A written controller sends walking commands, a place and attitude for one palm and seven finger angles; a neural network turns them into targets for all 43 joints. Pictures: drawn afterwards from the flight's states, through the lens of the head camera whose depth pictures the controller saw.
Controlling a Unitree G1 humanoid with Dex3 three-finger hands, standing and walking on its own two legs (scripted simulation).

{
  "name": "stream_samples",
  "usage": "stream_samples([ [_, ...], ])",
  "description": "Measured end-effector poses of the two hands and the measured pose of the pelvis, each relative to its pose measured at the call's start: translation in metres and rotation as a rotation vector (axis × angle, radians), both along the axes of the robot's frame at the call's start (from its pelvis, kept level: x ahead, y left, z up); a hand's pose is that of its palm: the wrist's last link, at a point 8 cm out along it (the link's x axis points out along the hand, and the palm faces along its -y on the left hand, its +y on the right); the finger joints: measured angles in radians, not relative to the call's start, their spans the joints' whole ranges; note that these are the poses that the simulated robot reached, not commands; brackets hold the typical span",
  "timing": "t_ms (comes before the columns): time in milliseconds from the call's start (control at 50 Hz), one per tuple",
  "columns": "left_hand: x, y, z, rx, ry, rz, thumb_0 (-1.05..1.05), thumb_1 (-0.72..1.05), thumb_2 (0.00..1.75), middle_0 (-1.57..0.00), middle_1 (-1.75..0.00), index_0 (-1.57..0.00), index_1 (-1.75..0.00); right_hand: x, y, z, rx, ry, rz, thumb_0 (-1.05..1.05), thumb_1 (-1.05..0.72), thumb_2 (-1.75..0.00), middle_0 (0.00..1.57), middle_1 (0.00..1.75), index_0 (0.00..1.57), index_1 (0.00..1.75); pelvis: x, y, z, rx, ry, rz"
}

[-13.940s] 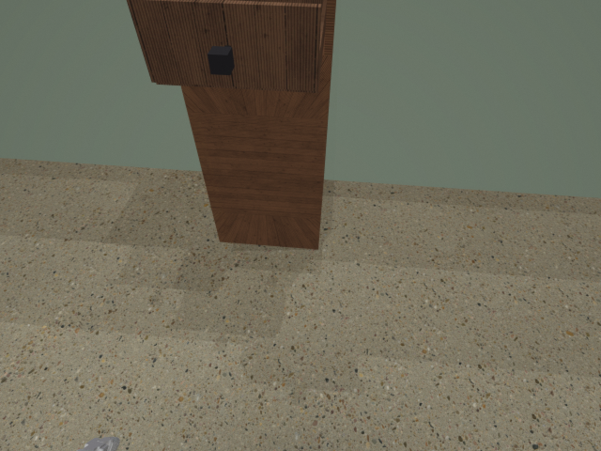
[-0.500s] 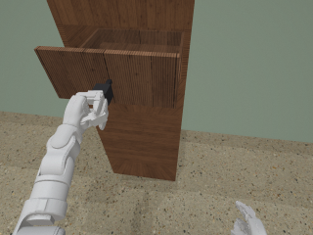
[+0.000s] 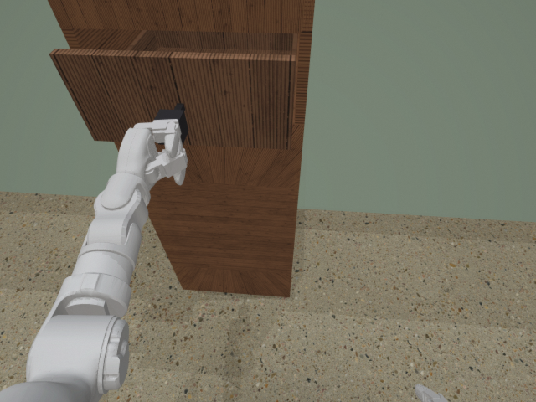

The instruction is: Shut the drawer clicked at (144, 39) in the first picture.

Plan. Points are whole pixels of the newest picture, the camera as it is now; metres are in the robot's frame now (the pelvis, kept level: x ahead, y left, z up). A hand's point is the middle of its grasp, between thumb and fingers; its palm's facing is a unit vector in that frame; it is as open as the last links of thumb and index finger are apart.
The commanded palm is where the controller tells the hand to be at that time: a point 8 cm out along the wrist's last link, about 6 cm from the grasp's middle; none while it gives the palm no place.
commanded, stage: push the drawer shut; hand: left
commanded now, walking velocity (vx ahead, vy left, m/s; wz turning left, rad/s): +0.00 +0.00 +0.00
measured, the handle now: (174, 120) +0.51 +0.17 +0.16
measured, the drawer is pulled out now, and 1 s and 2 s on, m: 0.09 0.00 0.00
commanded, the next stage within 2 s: pull the fist back off the drawer in 1.08 s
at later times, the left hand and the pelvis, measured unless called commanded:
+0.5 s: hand (194, 136) +0.48 +0.13 +0.16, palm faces -0.05 -1.00 -0.02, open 3.0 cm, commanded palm +0.49 +0.18 +0.16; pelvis +0.00 -0.01 +0.00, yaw +0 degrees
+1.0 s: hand (190, 121) +0.52 +0.15 +0.16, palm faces -0.06 -1.00 +0.00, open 2.8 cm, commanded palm +0.54 +0.18 +0.16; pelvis +0.01 +0.00 -0.01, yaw -1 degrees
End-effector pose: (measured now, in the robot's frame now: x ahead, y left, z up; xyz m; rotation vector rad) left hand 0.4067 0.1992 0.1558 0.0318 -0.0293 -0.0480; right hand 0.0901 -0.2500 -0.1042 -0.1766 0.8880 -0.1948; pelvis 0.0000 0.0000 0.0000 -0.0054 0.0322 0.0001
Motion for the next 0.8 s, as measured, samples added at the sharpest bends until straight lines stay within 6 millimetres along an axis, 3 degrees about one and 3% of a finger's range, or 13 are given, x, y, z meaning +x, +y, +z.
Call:
stream_samples([
  [440, 0.043, -0.011, 0.001, -0.007, 0.018, 0.002, -0.02, 0.89, 1.02, -1.4, -1.6, -1.4, -1.6, -0.028, -0.013, -0.008, -0.013, 0.103, -0.039, 0.01, -0.9, -0.9, 0.2, 0.3, 0.2, 0.3, 0.004, -0.006, -0.002, -0.004, 0.056, -0.002],
  [800, 0.091, -0.003, 0.0, -0.03, 0.05, -0.022, -0.05, 0.8, 0.99, -1.4, -1.6, -1.4, -1.6, -0.081, -0.021, -0.006, -0.051, 0.27, -0.129, 0.01, -0.9, -0.9, 0.2, 0.3, 0.2, 0.3, 0.012, -0.003, -0.005, -0.014, 0.133, -0.018],
])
